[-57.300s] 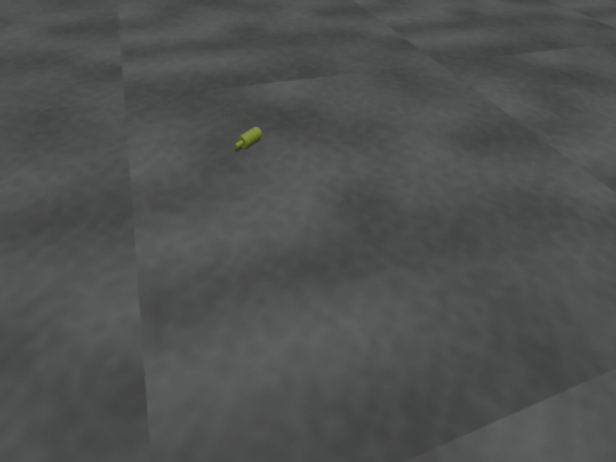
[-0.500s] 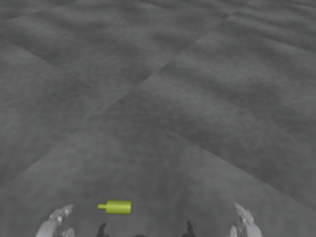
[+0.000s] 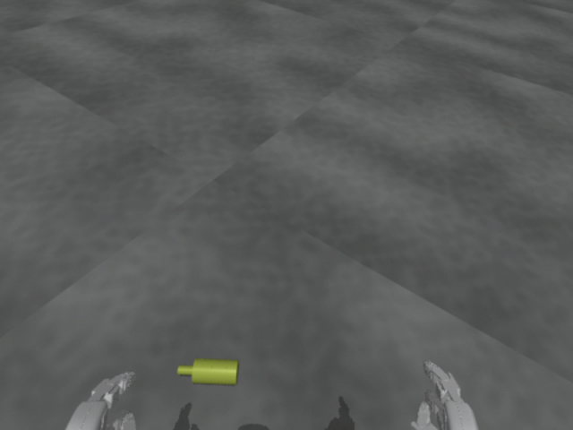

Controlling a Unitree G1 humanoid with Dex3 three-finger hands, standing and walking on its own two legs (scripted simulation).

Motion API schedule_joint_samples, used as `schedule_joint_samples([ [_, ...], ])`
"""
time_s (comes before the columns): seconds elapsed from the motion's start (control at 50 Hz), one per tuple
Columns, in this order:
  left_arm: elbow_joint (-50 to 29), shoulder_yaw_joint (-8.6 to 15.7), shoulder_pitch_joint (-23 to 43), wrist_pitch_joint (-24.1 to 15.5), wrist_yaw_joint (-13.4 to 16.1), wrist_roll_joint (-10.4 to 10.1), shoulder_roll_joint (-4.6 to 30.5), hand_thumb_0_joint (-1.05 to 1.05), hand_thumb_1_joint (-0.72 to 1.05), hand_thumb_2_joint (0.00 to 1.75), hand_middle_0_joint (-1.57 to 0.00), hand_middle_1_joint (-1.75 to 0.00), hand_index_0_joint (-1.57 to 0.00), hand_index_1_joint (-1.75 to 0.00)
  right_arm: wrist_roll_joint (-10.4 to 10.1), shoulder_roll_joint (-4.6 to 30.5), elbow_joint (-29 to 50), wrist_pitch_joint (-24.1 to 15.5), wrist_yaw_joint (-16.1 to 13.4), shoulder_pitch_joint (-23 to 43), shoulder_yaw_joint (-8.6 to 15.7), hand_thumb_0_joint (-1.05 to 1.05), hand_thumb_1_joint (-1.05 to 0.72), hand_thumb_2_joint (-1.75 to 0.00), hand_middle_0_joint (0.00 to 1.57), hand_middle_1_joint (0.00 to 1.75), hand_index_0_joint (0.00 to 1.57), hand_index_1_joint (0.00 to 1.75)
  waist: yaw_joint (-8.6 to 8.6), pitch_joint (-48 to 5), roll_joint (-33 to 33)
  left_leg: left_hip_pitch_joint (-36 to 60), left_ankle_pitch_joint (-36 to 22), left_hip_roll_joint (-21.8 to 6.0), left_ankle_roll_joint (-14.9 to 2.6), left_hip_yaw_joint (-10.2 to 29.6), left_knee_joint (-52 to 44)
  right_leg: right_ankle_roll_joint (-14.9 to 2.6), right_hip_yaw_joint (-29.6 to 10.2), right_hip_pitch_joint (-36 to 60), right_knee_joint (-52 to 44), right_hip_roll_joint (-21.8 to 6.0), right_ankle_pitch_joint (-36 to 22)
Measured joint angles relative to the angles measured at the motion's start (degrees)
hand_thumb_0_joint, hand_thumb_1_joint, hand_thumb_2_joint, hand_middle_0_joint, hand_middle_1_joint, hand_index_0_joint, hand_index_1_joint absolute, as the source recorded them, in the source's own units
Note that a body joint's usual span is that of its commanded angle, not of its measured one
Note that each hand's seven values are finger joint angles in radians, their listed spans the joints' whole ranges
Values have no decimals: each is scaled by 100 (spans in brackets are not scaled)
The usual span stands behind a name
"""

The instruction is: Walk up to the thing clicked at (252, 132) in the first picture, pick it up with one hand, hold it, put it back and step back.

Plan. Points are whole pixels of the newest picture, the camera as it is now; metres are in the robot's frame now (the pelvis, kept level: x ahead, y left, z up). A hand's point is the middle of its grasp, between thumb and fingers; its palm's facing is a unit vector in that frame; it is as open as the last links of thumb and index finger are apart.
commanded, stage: home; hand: left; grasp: from above
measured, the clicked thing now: (208, 371) +0.46 +0.20 -0.68
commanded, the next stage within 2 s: stand in 0.86 s
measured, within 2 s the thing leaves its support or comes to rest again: neither
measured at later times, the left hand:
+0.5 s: hand out of the picture +0.17 +0.18 -0.05, palm faces +0.04 -0.98 -0.19, open 7.4 cm
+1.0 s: hand (135, 429) +0.18 +0.19 -0.06, palm faces +0.02 -0.97 -0.24, open 7.4 cm
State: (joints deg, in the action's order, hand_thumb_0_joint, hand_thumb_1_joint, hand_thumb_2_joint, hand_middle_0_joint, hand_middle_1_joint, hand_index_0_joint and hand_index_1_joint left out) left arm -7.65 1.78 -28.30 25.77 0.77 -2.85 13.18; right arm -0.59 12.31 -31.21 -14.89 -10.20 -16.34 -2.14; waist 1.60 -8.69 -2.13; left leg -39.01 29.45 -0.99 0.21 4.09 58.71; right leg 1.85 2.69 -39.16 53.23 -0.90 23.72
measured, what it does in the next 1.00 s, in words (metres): stands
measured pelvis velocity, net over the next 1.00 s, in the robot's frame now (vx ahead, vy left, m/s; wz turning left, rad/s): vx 0.01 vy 0.00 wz -0.01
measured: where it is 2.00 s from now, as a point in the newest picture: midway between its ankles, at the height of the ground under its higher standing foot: outside the picture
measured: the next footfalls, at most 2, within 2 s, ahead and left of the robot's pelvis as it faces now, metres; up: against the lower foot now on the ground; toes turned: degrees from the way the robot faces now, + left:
none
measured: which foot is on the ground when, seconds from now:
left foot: down 0.00-1.00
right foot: down 0.00-1.00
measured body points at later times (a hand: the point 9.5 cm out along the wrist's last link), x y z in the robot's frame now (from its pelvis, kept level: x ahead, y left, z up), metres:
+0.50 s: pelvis +0.01 +0.00 +0.00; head +0.03 +0.02 +0.45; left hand +0.17 +0.24 -0.03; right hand +0.17 -0.24 -0.06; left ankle +0.00 +0.12 -0.68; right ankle +0.03 -0.14 -0.68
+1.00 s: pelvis +0.01 +0.00 +0.00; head +0.03 +0.01 +0.45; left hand +0.17 +0.24 -0.04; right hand +0.17 -0.24 -0.07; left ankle +0.00 +0.12 -0.68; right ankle +0.03 -0.14 -0.68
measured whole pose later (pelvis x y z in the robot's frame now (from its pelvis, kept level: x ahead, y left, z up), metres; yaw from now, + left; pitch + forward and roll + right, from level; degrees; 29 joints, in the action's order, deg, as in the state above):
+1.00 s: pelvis +0.01 +0.00 +0.00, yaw -1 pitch +8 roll -2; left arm -0.7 0.7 -24.7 18.8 1.4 -0.5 14.3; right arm 2.9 12.6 -34.5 -12.2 -8.1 -14.3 -0.9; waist 0.4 -5.2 -1.2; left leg -35.3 30.2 -0.8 -0.3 2.9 57.9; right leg 1.9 1.5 -36.3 53.3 -1.1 24.6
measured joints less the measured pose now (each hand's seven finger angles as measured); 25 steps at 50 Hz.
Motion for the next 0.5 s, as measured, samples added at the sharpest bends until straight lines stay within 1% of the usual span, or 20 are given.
schedule_joint_samples([
  [0.5,-79,3,-53,-1,9,-3,37,1,90,90,-21,-30,-20,-30,5,3,-20,44,18,-18,40,1,-90,-90,20,30,20,30,18,-36,1,20,95,0,-22,-13,25,23,-13,24,6,0,81],
])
